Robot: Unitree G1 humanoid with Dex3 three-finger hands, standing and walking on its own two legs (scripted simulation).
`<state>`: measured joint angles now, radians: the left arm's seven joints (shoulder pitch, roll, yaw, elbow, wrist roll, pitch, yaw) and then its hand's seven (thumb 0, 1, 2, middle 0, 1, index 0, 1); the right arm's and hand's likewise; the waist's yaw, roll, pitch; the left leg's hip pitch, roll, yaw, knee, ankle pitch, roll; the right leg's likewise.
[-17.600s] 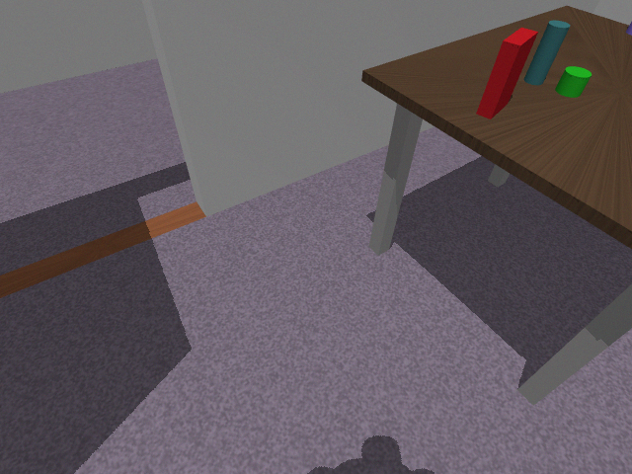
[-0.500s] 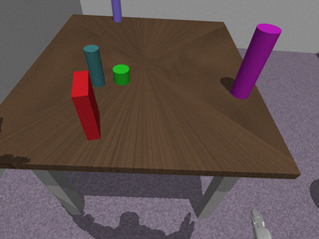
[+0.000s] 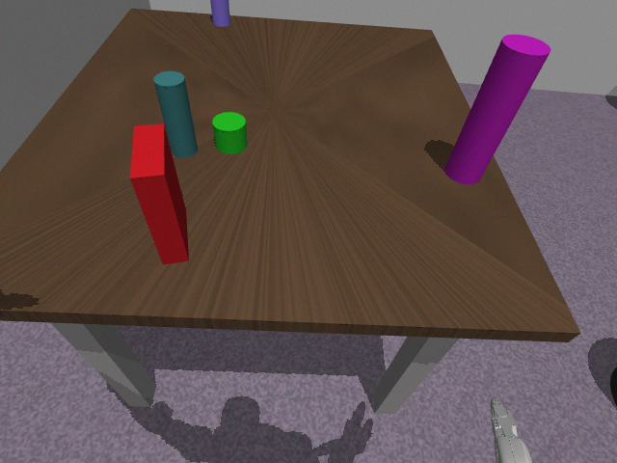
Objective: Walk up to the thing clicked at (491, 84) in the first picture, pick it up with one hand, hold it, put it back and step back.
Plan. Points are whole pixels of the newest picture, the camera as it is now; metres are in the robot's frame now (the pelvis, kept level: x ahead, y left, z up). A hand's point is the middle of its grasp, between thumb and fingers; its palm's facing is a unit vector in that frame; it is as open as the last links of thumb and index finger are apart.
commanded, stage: go down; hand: left
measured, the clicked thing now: (163, 198) +0.47 +0.21 +0.08
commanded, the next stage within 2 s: approach in 0.50 s
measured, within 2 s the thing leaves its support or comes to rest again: neither
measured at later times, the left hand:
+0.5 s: hand out of the picture +0.35 +0.42 +0.19, palm faces +0.27 -0.96 +0.00, open 16.8 cm
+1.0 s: hand (0, 212) +0.39 +0.36 +0.13, palm faces +0.24 -0.97 +0.04, open 16.7 cm
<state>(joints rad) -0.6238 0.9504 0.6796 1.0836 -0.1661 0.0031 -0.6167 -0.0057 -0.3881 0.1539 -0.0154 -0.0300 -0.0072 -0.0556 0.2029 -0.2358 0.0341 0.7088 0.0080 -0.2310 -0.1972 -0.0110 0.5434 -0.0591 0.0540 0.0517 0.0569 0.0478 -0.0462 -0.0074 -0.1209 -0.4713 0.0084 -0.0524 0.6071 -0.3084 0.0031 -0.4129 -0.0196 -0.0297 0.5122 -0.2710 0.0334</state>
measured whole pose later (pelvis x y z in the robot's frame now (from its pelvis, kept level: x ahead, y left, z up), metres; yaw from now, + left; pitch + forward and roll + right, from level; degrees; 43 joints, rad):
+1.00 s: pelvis -0.01 +0.00 -0.01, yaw +0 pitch +12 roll -2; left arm -0.69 0.78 0.56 1.08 -0.19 -0.06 -0.48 0.00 -0.34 0.16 0.00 -0.04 0.00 -0.07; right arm 0.24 -0.22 0.04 0.58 0.00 -0.23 -0.14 -0.01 0.57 -0.05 0.05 0.05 0.06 0.05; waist -0.06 -0.02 -0.11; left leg -0.58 0.01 -0.06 0.71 -0.34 0.00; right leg -0.53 -0.02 -0.03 0.63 -0.31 0.03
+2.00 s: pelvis -0.02 -0.01 -0.03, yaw -2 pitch +13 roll -1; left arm -0.69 0.43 0.41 0.85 -0.14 -0.12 -0.06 -0.01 -0.53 0.03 -0.06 0.00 -0.07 -0.01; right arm 0.31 -0.24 -0.07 0.36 0.01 -0.06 -0.03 -0.01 0.54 -0.05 0.05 0.05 0.06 0.05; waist -0.09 0.01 -0.11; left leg -0.68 0.03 -0.02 0.86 -0.41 -0.01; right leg -0.66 0.00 0.01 0.82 -0.38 0.03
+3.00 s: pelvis -0.03 -0.01 -0.04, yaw -2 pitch +15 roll -2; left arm -0.90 0.56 0.45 1.07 -0.09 -0.16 -0.07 0.01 -0.61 0.04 -0.18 -0.08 -0.20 -0.09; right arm 0.33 -0.24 -0.04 0.24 0.00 -0.05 -0.01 -0.01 0.54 -0.05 0.05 0.05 0.06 0.05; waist -0.13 0.00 -0.11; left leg -0.76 0.03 -0.03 0.90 -0.40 -0.01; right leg -0.73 0.00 0.00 0.84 -0.37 0.02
